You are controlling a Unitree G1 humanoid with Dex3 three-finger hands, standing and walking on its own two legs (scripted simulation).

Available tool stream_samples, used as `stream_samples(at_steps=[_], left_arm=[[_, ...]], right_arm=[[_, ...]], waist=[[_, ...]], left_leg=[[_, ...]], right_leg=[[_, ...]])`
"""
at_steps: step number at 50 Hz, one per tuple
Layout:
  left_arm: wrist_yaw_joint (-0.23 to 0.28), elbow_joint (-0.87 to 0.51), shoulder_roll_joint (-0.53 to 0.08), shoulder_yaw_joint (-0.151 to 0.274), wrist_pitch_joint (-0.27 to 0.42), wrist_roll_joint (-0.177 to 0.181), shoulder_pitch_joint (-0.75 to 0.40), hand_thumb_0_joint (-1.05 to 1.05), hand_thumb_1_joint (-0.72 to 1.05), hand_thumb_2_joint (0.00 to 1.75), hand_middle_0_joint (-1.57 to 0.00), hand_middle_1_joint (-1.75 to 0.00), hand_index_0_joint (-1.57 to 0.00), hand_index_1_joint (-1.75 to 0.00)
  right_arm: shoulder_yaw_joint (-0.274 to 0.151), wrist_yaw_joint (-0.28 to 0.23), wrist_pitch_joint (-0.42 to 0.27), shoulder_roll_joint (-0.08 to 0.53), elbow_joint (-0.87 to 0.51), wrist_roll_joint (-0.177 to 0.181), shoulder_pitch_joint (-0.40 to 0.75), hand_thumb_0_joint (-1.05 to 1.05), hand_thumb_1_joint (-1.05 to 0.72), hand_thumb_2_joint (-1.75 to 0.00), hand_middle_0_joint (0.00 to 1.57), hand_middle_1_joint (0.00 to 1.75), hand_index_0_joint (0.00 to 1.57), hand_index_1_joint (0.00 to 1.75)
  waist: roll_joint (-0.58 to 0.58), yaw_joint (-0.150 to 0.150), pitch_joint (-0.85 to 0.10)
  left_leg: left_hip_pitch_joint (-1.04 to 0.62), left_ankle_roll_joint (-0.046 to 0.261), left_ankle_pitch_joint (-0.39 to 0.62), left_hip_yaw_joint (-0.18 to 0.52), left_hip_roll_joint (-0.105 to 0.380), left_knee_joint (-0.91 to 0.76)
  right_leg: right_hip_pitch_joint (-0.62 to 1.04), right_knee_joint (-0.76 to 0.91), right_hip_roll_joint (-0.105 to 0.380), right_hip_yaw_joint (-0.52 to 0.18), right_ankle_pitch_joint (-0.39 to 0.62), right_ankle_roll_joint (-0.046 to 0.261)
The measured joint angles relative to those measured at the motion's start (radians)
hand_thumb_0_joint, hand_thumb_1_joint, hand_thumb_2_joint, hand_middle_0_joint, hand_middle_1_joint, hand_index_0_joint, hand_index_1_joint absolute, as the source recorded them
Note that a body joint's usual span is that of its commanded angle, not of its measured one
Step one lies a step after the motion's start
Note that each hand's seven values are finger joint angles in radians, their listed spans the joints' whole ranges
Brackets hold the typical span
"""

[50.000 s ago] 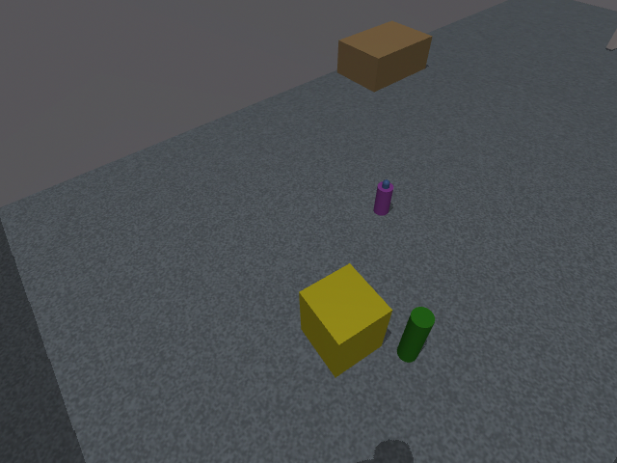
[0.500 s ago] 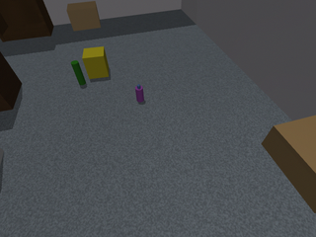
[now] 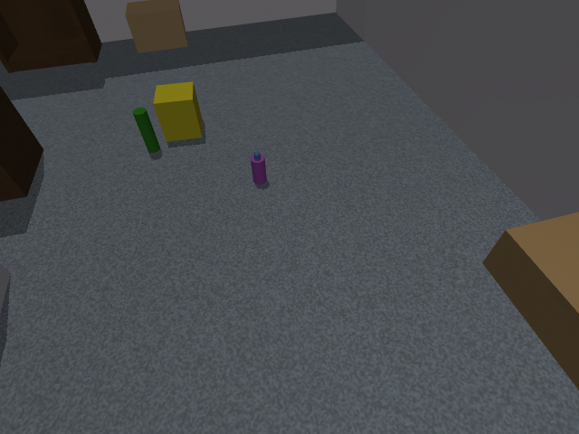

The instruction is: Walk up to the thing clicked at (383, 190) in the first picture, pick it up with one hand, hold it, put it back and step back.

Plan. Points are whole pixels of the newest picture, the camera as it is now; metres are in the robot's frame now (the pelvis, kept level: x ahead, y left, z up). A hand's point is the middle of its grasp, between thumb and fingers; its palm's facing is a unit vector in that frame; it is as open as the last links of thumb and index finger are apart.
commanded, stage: stand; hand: left
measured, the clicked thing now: (258, 166) +1.42 +0.15 -0.69
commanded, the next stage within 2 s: walk up in 0.14 s
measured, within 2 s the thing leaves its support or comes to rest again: neither
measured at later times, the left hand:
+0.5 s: hand (148, 426) +0.18 +0.24 -0.14, palm faces -0.06 -0.91 -0.40, open 7.4 cm
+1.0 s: hand (189, 292) +0.43 +0.22 -0.17, palm faces -0.14 -0.94 -0.31, open 7.4 cm
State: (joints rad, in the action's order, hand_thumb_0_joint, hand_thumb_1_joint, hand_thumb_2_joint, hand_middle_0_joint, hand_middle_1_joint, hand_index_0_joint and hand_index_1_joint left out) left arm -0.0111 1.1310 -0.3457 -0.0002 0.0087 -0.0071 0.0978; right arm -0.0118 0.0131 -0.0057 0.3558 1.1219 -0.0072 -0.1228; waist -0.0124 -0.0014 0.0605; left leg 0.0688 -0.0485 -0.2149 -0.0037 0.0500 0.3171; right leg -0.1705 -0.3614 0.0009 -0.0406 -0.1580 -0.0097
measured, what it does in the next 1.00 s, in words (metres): walks ahead: left foot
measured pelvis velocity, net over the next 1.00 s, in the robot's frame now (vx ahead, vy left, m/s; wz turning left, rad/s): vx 0.34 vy -0.03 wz -0.10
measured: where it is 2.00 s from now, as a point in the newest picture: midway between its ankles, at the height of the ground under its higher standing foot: (318, 281)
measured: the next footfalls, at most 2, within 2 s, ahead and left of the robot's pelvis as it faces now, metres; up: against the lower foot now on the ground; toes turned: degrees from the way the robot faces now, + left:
left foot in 0.82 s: +0.45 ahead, +0.07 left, +0.00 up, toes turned +0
right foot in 1.28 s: +0.62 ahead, -0.23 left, +0.00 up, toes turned -11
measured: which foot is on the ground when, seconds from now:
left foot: down 0.00-0.42, up 0.44-0.80, down 0.82-1.00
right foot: down 0.00-0.86, up 0.88-1.00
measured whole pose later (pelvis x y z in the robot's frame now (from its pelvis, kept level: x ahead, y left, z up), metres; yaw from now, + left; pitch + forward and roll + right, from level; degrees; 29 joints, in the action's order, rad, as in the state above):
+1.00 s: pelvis +0.34 -0.03 -0.01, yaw -6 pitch -3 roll -1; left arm -0.03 0.91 -0.39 0.02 0.06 0.02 0.26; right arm -0.07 0.06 -0.07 0.36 0.84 -0.01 -0.21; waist 0.03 -0.02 0.12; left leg 0.28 0.04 -0.20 -0.09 0.03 0.52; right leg -0.33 -1.16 -0.03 -0.07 -0.40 0.05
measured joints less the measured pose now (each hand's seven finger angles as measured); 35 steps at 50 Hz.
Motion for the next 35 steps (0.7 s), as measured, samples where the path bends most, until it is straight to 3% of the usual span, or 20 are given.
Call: stream_samples(at_steps=[7,11,13,15,18,20,21,22,24,26,28,32,35], left_arm=[[0.001,-0.001,-0.001,0.000,0.001,-0.001,0.002,0.00,0.90,0.90,-0.21,-0.30,-0.20,-0.30],[-0.041,-0.042,-0.009,0.039,0.003,-0.026,0.059,0.00,0.90,0.90,-0.21,-0.30,-0.20,-0.30],[-0.053,-0.055,-0.023,0.053,0.001,-0.031,0.091,0.00,0.90,0.90,-0.21,-0.30,-0.20,-0.30],[-0.057,-0.063,-0.039,0.062,-0.004,-0.034,0.109,0.00,0.90,0.90,-0.21,-0.30,-0.20,-0.30],[-0.065,-0.070,-0.073,0.069,-0.004,-0.033,0.113,0.00,0.90,0.90,-0.21,-0.30,-0.20,-0.30],[-0.073,-0.080,-0.080,0.075,0.010,-0.028,0.107,0.01,0.90,0.90,-0.20,-0.30,-0.20,-0.30],[-0.072,-0.090,-0.077,0.078,0.026,-0.025,0.105,0.01,0.90,0.90,-0.20,-0.30,-0.20,-0.30],[-0.067,-0.104,-0.072,0.083,0.045,-0.026,0.105,0.00,0.90,0.90,-0.20,-0.30,-0.20,-0.30],[-0.056,-0.129,-0.062,0.086,0.066,-0.025,0.121,0.00,0.90,0.90,-0.20,-0.30,-0.20,-0.30],[-0.050,-0.145,-0.050,0.078,0.068,-0.019,0.142,0.00,0.90,0.90,-0.21,-0.30,-0.20,-0.30],[-0.041,-0.153,-0.041,0.070,0.071,-0.008,0.163,0.00,0.90,0.90,-0.21,-0.30,-0.20,-0.30],[-0.031,-0.160,-0.035,0.056,0.073,0.003,0.189,0.00,0.90,0.90,-0.21,-0.30,-0.20,-0.30],[-0.030,-0.175,-0.037,0.054,0.071,-0.001,0.195,0.00,0.90,0.90,-0.21,-0.30,-0.20,-0.30]], right_arm=[[-0.001,0.001,0.002,0.000,-0.003,-0.001,0.000,0.00,-0.91,-0.90,0.20,0.30,0.20,0.30],[-0.039,0.033,-0.018,0.010,-0.040,-0.025,-0.049,0.00,-0.91,-0.90,0.20,0.30,0.20,0.30],[-0.056,0.041,-0.030,0.021,-0.058,-0.031,-0.075,0.00,-0.91,-0.90,0.21,0.30,0.20,0.30],[-0.074,0.042,-0.045,0.034,-0.078,-0.034,-0.088,0.00,-0.91,-0.90,0.21,0.30,0.20,0.30],[-0.091,0.042,-0.049,0.039,-0.102,-0.037,-0.110,0.00,-0.91,-0.90,0.21,0.30,0.20,0.30],[-0.096,0.047,-0.038,0.055,-0.104,-0.037,-0.135,0.00,-0.91,-0.90,0.21,0.30,0.20,0.30],[-0.097,0.048,-0.027,0.068,-0.100,-0.036,-0.145,0.00,-0.91,-0.90,0.21,0.30,0.20,0.30],[-0.098,0.046,-0.015,0.077,-0.093,-0.032,-0.150,0.00,-0.91,-0.90,0.21,0.30,0.20,0.30],[-0.091,0.040,0.007,0.080,-0.086,-0.023,-0.154,0.01,-0.91,-0.90,0.20,0.30,0.20,0.30],[-0.082,0.041,0.005,0.081,-0.091,-0.015,-0.151,0.01,-0.91,-0.90,0.20,0.30,0.20,0.29],[-0.073,0.046,-0.007,0.082,-0.109,-0.003,-0.142,0.01,-0.91,-0.90,0.20,0.30,0.20,0.29],[-0.068,0.061,-0.020,0.077,-0.158,0.002,-0.111,0.01,-0.91,-0.90,0.20,0.30,0.20,0.29],[-0.066,0.075,-0.012,0.065,-0.179,-0.005,-0.095,0.01,-0.91,-0.90,0.20,0.30,0.20,0.29]], waist=[[0.000,0.001,-0.001],[0.003,0.009,-0.045],[0.010,0.012,-0.068],[0.006,0.008,-0.061],[0.025,-0.011,-0.035],[0.011,-0.021,-0.023],[-0.011,-0.021,-0.019],[-0.030,-0.015,-0.017],[-0.036,0.007,-0.021],[-0.040,0.021,-0.022],[-0.051,0.026,-0.017],[-0.072,0.020,0.011],[-0.073,0.017,0.029]], left_leg=[[0.004,-0.001,-0.006,0.001,0.003,0.006],[0.037,0.059,-0.225,-0.017,0.004,0.114],[0.030,0.071,-0.224,-0.032,0.000,0.117],[0.004,0.056,-0.098,-0.049,0.011,0.093],[-0.051,0.023,-0.127,-0.073,0.018,0.080],[-0.075,0.020,-0.170,-0.068,0.039,0.103],[-0.063,0.039,-0.208,-0.060,0.063,0.161],[-0.023,0.056,-0.247,-0.035,0.075,0.281],[0.079,0.067,-0.275,0.025,0.025,0.532],[0.179,0.078,-0.226,0.038,-0.015,0.687],[0.272,0.087,-0.145,0.048,-0.028,0.735],[0.410,0.071,-0.028,0.088,-0.014,0.643],[0.459,0.052,0.026,0.072,0.009,0.491]], right_leg=[[-0.002,0.000,-0.003,0.001,-0.003,0.001],[-0.047,-0.115,-0.010,-0.015,-0.204,0.027],[-0.069,-0.169,-0.007,-0.022,-0.246,0.030],[-0.106,-0.261,-0.006,0.003,-0.257,0.025],[-0.149,-0.292,0.018,0.033,-0.278,0.016],[-0.129,-0.258,0.021,0.068,-0.153,0.016],[-0.108,-0.239,0.005,0.087,-0.094,0.028],[-0.097,-0.245,-0.013,0.099,-0.111,0.040],[-0.062,-0.228,-0.026,0.095,-0.150,0.054],[0.001,-0.157,-0.030,0.088,-0.144,0.061],[0.069,-0.073,-0.038,0.086,-0.123,0.058],[0.169,0.022,-0.062,0.088,-0.124,0.061],[0.228,0.055,-0.075,0.101,-0.153,0.060]])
